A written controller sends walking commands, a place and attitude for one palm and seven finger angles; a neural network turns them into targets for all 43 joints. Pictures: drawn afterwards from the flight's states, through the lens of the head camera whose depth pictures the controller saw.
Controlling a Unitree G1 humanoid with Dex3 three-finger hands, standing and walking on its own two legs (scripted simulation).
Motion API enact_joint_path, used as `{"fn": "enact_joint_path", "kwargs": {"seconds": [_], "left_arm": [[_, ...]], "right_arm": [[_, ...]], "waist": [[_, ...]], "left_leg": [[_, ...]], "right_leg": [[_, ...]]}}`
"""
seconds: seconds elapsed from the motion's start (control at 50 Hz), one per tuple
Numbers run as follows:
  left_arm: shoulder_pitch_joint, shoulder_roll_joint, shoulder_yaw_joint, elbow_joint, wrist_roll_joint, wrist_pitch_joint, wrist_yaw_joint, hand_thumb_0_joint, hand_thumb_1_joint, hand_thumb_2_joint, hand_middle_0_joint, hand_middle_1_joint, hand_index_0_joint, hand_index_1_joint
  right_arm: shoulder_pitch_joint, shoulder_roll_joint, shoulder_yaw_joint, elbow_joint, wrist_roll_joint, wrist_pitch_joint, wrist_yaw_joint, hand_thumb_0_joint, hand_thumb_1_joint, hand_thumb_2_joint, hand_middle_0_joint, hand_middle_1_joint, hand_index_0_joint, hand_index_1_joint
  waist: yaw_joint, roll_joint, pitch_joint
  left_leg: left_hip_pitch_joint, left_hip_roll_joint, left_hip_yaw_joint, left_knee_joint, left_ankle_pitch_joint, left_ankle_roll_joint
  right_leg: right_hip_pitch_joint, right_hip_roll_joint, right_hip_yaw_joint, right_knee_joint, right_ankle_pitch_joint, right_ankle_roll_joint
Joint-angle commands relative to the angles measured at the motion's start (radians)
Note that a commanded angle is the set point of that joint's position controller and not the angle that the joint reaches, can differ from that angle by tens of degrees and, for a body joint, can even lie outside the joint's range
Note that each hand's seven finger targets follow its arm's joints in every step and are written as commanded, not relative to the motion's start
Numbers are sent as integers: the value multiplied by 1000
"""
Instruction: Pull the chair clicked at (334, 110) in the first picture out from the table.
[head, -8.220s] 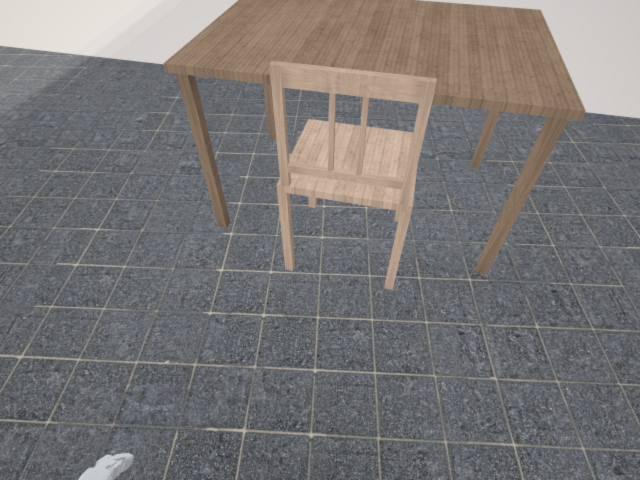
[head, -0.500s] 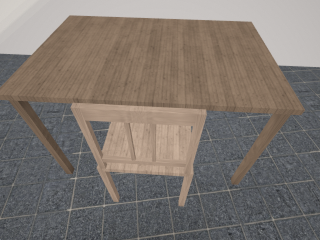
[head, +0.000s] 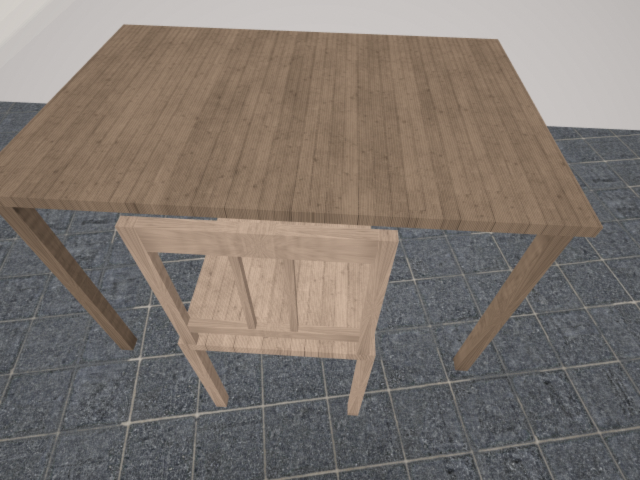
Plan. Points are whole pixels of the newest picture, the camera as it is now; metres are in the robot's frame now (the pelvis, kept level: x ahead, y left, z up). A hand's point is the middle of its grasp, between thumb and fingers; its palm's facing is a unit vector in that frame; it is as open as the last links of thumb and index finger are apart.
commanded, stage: look again from close up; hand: left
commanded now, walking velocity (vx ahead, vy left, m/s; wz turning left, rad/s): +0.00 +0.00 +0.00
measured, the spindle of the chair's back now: (244, 293) +0.43 +0.17 -0.12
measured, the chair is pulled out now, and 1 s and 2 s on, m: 0.00 0.00 0.00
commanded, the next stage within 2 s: raise the hand toward the chair's back in 0.62 s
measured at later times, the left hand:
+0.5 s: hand out of the picture +0.01 +0.15 -0.17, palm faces +0.01 -0.98 -0.20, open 7.3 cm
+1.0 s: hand (216, 402) +0.21 +0.14 -0.01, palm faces +0.11 -0.99 -0.03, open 8.1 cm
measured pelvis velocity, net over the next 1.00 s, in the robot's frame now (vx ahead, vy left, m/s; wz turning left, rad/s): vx -0.03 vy -0.02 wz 0.03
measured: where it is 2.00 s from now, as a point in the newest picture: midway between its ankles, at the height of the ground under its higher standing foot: outside the picture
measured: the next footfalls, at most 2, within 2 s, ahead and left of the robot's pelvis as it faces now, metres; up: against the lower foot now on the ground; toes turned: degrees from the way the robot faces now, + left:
none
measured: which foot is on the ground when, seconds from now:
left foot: down 0.00-1.00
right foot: down 0.00-1.00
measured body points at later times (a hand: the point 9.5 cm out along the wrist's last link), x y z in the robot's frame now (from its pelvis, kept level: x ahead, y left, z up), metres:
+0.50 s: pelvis +0.01 -0.02 +0.00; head +0.02 -0.02 +0.45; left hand +0.01 +0.20 -0.16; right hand +0.02 -0.25 -0.16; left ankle +0.00 +0.10 -0.74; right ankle -0.04 -0.13 -0.74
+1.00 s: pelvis -0.03 -0.02 -0.03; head -0.01 -0.04 +0.42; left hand +0.20 +0.19 +0.00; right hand +0.13 -0.28 -0.12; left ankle +0.00 +0.10 -0.74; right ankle -0.04 -0.13 -0.74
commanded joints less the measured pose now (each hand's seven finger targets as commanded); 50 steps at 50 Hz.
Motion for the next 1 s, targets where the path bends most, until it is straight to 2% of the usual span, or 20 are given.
{"fn": "enact_joint_path", "kwargs": {"seconds": [0.0, 0.14, 0.26, 0.46, 0.54, 0.68, 0.7, 0.72, 0.74, 0.76, 0.78, 0.8, 0.82, 0.84, 0.88, 0.9, 0.92, 0.94, 0.96, 0.98], "left_arm": [[73, 120, 28, -21, 3, -17, 6, 0, 900, 900, -200, -300, -200, -300], [78, 119, 26, -15, 1, -24, 6, 0, 900, 900, -200, -300, -200, -300], [78, 119, 25, -12, 1, -27, 6, 0, 900, 900, -200, -300, -200, -300], [90, 114, 22, -5, 0, -27, 5, 0, 900, 900, -200, -300, -200, -300], [101, 107, 21, -1, 0, -30, 6, 0, 900, 900, -200, -300, -200, -300], [110, 101, 19, 2, 0, -28, 5, 0, 900, 900, -200, -300, -200, -300], [162, 115, 25, 32, 14, -51, 39, 0, 900, 900, -200, -300, -200, -300], [-569, 301, 93, -1490, -209, -261, 15, 0, 877, 890, -198, -296, -198, -296], [-177, 231, 97, -1195, -120, -204, 55, 0, 853, 880, -195, -293, -195, -293], [-126, 205, 86, -1127, -134, -157, 105, 0, 830, 870, -193, -289, -193, -289], [129, -27, -21, -894, -142, -59, 96, 0, 807, 860, -191, -285, -191, -285], [-17, -46, -56, -1092, -185, -87, 65, 0, 783, 850, -188, -282, -188, -282], [-7, 3, -22, -1087, -194, -136, 45, 0, 760, 840, -186, -278, -186, -278], [-17, 0, -26, -1069, -193, -192, 23, 0, 737, 830, -184, -274, -184, -274], [-1, -27, 4, -894, -180, -283, -20, 0, 690, 810, -179, -267, -179, -267], [65, -43, 28, -817, -190, -348, -62, 0, 667, 800, -177, -263, -177, -263], [164, -23, 77, -786, -207, -417, -110, 0, 643, 790, -174, -260, -174, -260], [268, -17, 103, -783, -226, -480, -168, 0, 620, 780, -172, -256, -172, -256], [356, 56, 190, -736, -229, -530, -222, 0, 597, 770, -170, -252, -170, -252], [335, 52, 183, -769, -246, -583, -288, 0, 573, 760, -167, -249, -167, -249]], "right_arm": [[43, -87, -16, -30, 1, -17, -3, 0, -900, -900, 200, 300, 200, 300], [48, -86, -16, -13, 1, -18, -5, 0, -900, -900, 200, 300, 200, 300], [45, -79, -16, 0, 3, -16, -7, 0, -900, -900, 200, 300, 200, 300], [49, -73, -12, 15, 4, -14, -7, 0, -900, -900, 200, 300, 200, 300], [58, -74, -12, 17, 4, -15, -7, 0, -900, -900, 200, 300, 200, 300], [62, -66, -10, 23, 4, -12, -6, 0, -900, -900, 200, 300, 200, 300], [-30, -97, -17, -49, 4, -19, 2, 0, -900, -900, 200, 300, 200, 300], [21, -269, -37, -383, 54, -157, -46, 0, -900, -900, 200, 300, 200, 300], [-67, -167, -13, -327, 39, -238, -75, 0, -900, -900, 200, 300, 200, 300], [-55, -187, -36, -271, 48, -264, -72, 0, -900, -900, 200, 300, 200, 300], [-24, -145, -46, -267, 66, -266, -63, 0, -900, -900, 200, 300, 200, 300], [-34, -182, -44, -341, 71, -272, -64, 0, -900, -900, 200, 300, 200, 300], [-58, -203, -52, -360, 69, -285, -75, 0, -900, -900, 200, 300, 200, 300], [-58, -217, -55, -386, 52, -303, -75, 0, -900, -900, 200, 300, 200, 300], [-52, -214, -66, -425, 27, -306, -62, 0, -900, -900, 200, 300, 200, 300], [-76, -209, -74, -446, 19, -311, -53, 0, -900, -900, 200, 300, 200, 300], [-93, -206, -82, -472, 14, -315, -41, 0, -900, -900, 200, 300, 200, 300], [-112, -202, -89, -505, 9, -317, -25, 0, -900, -900, 200, 300, 200, 300], [-121, -196, -98, -523, 19, -314, -3, 0, -900, -900, 200, 300, 200, 300], [-136, -198, -96, -557, 19, -310, 14, 0, -900, -900, 200, 300, 200, 300]], "waist": [[6, 2, -4], [4, -12, -38], [5, -23, -14], [8, -18, 18], [6, -8, -1], [6, -2, 34], [28, -15, 86], [-103, 174, -411], [4, 307, -398], [-31, 245, -334], [-44, 94, -176], [-48, 34, -87], [-72, -63, -61], [-88, -126, -30], [-90, -263, -1], [-53, -302, -9], [-6, -338, -52], [38, -310, -102], [82, -231, -164], [78, -146, -208]], "left_leg": [[46, 96, -110, -68, 235, 13], [86, 101, -103, -58, 292, 8], [93, 105, -98, -69, 298, 5], [89, 104, -98, -95, 249, 3], [104, 106, -98, -93, 258, 0], [84, 102, -98, -109, 202, -3], [-47, 105, -59, 136, 208, -32], [246, 3, -61, -19, 311, 13], [295, 32, -40, -31, 466, 25], [190, 40, -53, -1, 374, -6], [90, 54, -69, 0, 326, 7], [31, 43, -89, 10, 226, 10], [-4, 32, -88, 44, 131, 17], [-57, 20, -96, 84, 72, 20], [-217, -1, -111, 190, -22, 4], [-307, -4, -111, 236, -64, -7], [-380, -6, -107, 274, -79, -14], [-432, -13, -96, 309, -73, -21], [-453, -23, -81, 344, -31, -31], [-476, -32, -69, 385, 0, -35]], "right_leg": [[-43, -67, 66, -79, 234, -38], [-15, -74, 68, -82, 333, -43], [-13, -68, 66, -98, 354, -43], [-15, -64, 68, -132, 306, -44], [-10, -68, 72, -132, 320, -46], [-26, -62, 78, -154, 256, -49], [-52, -128, 149, -146, 688, -11], [49, -30, 58, -29, 563, -44], [18, 31, 33, 19, 365, -63], [-46, 32, -23, -1, 213, -50], [-99, 36, -44, -1, 211, -43], [-127, 33, -55, 5, 204, -32], [-205, 41, -60, -5, 141, -21], [-281, 45, -59, 8, 78, -14], [-444, 49, -64, 84, -57, -10], [-498, 45, -55, 132, -123, -13], [-504, 45, -41, 179, -147, -19], [-481, 43, -19, 225, -118, -25], [-434, 37, 3, 273, -37, -39], [-419, 30, 8, 332, 56, -45]]}}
